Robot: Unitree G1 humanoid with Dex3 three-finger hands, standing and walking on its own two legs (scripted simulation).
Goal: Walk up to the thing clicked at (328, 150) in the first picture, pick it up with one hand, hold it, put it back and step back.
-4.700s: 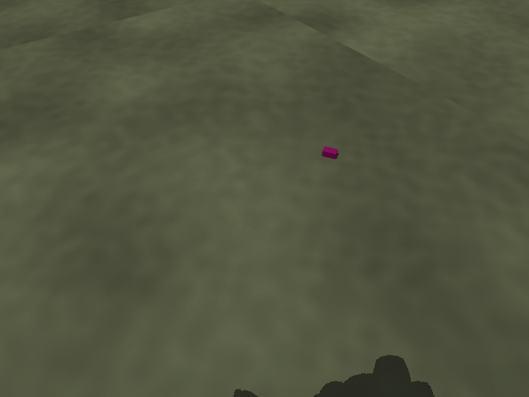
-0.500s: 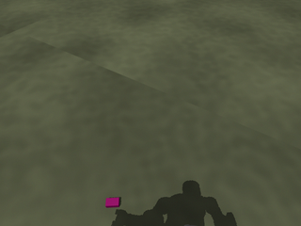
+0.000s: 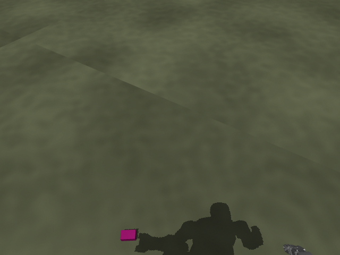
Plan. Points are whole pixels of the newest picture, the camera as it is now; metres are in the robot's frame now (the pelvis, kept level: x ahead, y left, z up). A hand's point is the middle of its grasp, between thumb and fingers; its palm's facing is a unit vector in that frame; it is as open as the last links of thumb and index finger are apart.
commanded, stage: walk up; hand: left
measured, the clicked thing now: (128, 235) +0.34 +0.26 -0.76
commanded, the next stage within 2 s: stand in 0.82 s
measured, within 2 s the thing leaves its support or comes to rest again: neither
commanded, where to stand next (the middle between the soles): +0.04 +0.00 m, yaw +0 degrees
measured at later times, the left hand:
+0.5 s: hand out of the picture +0.10 +0.24 -0.15, palm faces -0.03 -0.94 -0.33, open 7.4 cm
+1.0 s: hand out of the picture +0.09 +0.25 -0.15, palm faces -0.03 -0.94 -0.34, open 7.4 cm
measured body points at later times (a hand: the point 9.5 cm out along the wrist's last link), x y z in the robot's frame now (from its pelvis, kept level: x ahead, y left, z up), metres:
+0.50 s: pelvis +0.01 +0.00 +0.00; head +0.01 -0.01 +0.45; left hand +0.10 +0.29 -0.13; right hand +0.07 -0.31 -0.13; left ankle +0.00 +0.13 -0.75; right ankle +0.02 -0.13 -0.75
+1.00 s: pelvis +0.01 +0.00 +0.00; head +0.02 +0.00 +0.45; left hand +0.10 +0.30 -0.13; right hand +0.09 -0.30 -0.13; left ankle +0.00 +0.13 -0.75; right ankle +0.02 -0.13 -0.75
